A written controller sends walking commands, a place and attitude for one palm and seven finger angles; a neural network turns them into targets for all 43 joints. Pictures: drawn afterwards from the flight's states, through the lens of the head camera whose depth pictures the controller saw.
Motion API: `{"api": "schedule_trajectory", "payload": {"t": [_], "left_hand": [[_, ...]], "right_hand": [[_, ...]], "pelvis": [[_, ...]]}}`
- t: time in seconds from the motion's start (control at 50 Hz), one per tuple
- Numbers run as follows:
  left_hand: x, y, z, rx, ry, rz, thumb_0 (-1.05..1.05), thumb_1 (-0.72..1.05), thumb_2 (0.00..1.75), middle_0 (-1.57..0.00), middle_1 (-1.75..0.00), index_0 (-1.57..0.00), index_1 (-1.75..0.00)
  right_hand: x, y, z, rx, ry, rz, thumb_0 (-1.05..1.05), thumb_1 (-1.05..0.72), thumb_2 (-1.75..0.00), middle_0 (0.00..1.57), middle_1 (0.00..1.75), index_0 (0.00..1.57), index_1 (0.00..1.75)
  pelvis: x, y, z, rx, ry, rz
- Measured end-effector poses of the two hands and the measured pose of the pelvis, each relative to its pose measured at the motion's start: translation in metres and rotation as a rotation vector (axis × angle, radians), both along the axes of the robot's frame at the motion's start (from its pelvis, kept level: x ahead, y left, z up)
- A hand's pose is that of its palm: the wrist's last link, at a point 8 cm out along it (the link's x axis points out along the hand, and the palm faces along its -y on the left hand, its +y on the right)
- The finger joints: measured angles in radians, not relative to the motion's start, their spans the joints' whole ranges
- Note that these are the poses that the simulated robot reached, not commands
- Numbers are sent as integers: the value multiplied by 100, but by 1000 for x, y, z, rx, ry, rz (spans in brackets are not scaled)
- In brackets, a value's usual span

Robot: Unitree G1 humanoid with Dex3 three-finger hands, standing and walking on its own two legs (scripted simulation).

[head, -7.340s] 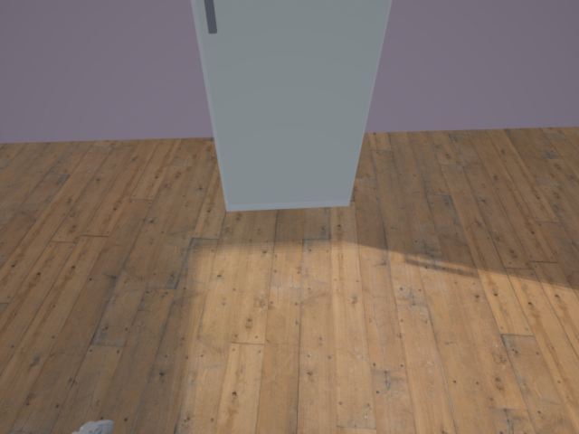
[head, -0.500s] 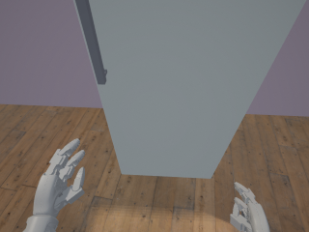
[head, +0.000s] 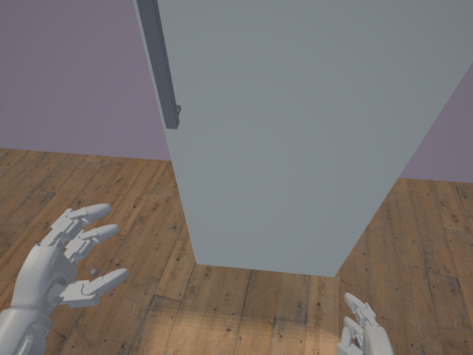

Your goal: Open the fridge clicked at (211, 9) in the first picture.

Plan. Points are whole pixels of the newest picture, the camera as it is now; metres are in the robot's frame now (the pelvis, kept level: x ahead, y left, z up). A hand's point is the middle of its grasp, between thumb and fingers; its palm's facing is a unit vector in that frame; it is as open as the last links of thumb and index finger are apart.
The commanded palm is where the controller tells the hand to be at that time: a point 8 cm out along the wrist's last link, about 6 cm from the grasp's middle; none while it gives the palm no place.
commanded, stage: raise the hand to about handle height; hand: left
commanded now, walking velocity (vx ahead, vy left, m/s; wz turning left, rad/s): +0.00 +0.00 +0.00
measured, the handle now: (159, 38) +0.53 +0.17 +0.28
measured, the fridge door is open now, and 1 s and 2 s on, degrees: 0 0 0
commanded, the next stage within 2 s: move the hooked fingers beside the handle in 1.32 s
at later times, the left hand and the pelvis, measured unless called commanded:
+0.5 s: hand (41, 215) +0.25 +0.26 +0.18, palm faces +0.04 -0.99 -0.11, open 13.5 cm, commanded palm +0.22 +0.31 +0.19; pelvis +0.01 +0.01 +0.02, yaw +1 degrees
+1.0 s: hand (22, 162) +0.28 +0.28 +0.23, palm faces +0.04 -0.99 -0.11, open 14.0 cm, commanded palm +0.24 +0.31 +0.24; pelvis +0.01 -0.01 +0.03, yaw +0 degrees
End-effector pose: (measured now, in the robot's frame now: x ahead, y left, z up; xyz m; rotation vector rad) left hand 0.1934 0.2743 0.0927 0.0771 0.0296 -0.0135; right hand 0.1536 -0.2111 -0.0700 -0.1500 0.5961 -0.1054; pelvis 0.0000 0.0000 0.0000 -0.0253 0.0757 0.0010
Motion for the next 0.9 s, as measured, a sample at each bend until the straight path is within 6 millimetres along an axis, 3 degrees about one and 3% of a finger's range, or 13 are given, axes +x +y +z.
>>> {"api": "schedule_trajectory", "payload": {"t": [0.1,0.24,0.46,0.66,0.9], "left_hand": [[1,9,17,5,-39,21,0,7,55,-26,-83,-26,-83],[9,20,34,16,-59,22,0,-9,48,-27,-94,-28,-93],[27,40,83,31,-121,41,-1,-35,37,-29,-110,-30,-110],[39,53,117,43,-124,63,-1,-48,31,-30,-118,-31,-118],[62,62,156,48,-139,57,-1,-50,30,-30,-120,-31,-120]], "right_hand": [[-3,-9,6,-36,1,2,2,-90,-90,20,30,20,30],[12,-19,25,-94,-52,10,2,-90,-90,20,30,20,30],[43,0,50,-60,-160,67,2,-90,-90,20,30,20,30],[43,10,45,-22,-115,98,1,-90,-90,20,30,20,30],[34,-11,39,-26,-68,66,2,-90,-90,20,30,20,30]], "pelvis": [[4,5,6,2,-16,0],[6,8,12,2,-53,8],[7,6,23,8,-107,13],[6,1,29,13,-129,17],[6,-6,31,19,-128,16]]}}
